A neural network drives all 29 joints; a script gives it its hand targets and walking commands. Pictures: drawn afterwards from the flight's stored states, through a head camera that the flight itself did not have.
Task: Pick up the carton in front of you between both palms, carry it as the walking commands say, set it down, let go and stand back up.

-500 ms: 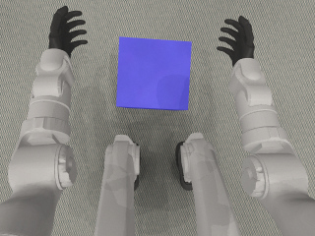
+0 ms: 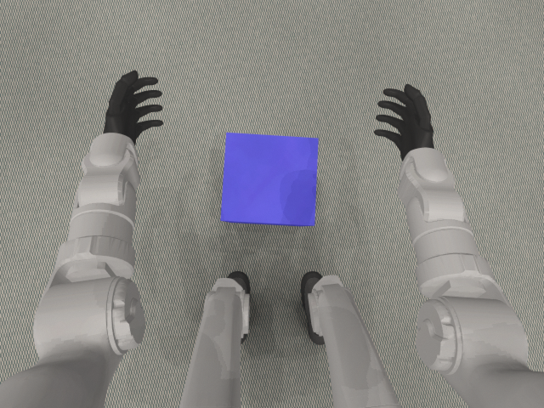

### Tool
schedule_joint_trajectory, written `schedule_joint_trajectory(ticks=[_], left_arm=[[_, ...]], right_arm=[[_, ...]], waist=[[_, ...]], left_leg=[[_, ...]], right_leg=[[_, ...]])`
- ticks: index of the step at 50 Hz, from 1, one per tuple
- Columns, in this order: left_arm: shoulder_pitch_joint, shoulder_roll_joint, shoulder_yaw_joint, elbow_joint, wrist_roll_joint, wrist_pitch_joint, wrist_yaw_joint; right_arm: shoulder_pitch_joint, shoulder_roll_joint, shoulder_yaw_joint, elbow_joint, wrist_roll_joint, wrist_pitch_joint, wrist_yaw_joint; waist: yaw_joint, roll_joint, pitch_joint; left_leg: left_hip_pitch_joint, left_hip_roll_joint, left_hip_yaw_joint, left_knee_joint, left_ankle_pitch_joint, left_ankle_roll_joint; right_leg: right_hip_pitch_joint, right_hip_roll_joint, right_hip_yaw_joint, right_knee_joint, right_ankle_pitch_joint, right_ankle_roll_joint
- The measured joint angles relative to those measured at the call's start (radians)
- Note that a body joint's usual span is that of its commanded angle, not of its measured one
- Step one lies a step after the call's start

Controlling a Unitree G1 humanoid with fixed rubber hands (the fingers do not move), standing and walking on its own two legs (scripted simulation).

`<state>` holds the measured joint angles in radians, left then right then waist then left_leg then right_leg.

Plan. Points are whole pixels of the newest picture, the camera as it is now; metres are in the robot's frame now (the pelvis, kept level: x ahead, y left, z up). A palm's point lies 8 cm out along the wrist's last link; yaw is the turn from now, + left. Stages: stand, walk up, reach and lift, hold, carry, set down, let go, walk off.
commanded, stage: let go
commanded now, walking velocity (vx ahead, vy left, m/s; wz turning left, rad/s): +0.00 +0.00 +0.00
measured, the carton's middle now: (268, 185) +0.45 +0.01 -0.51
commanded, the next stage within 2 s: stand in 1.16 s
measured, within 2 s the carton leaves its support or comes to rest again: neither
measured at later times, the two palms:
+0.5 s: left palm (62, 244) +0.32 +0.22 +0.02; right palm (525, 241) +0.31 -0.23 +0.02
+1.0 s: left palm (13, 362) +0.24 +0.22 +0.07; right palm out of the picture +0.25 -0.24 +0.07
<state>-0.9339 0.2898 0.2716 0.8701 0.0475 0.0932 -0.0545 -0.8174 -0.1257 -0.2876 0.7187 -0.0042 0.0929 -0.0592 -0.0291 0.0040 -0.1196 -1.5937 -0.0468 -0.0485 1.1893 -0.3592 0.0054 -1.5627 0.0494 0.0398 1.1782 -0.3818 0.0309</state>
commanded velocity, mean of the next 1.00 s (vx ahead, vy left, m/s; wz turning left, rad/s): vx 0.00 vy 0.00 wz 0.00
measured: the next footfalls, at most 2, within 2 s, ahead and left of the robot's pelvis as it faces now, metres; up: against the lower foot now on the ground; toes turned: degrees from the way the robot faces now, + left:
none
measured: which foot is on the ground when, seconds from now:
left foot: down 0.00-1.00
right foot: down 0.00-1.00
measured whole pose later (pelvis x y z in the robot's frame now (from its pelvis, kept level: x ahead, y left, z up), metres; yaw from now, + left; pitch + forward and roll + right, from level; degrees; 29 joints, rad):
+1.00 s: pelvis +0.08 -0.01 +0.14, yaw +1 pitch -4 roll +0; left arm 0.22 0.21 0.04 0.42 0.01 0.13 -0.08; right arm 0.21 -0.20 -0.05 0.43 -0.02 0.13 0.08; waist 0.00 0.00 0.10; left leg -0.10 -0.03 -0.05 0.43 -0.26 0.00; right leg -0.08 0.03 0.05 0.44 -0.28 -0.01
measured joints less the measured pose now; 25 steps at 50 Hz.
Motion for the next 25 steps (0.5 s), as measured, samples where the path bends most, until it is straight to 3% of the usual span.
schedule_joint_trajectory(ticks=[9, 25], left_arm=[[0.312, -0.072, -0.033, -0.162, 0.042, -0.011, 0.037], [0.834, -0.092, -0.139, -0.292, -0.022, -0.112, 0.02]], right_arm=[[0.281, -0.012, 0.072, -0.092, -0.066, -0.018, 0.058], [0.769, -0.047, 0.195, -0.181, 0.001, -0.111, 0.104]], waist=[[0.011, -0.006, 0.02], [0.004, -0.019, 0.044]], left_leg=[[0.266, -0.001, -0.004, -0.208, 0.036, 0.0], [0.834, 0.013, -0.008, -0.524, 0.069, -0.005]], right_leg=[[0.262, -0.011, 0.005, -0.201, 0.034, -0.011], [0.823, -0.014, 0.011, -0.511, 0.07, -0.032]])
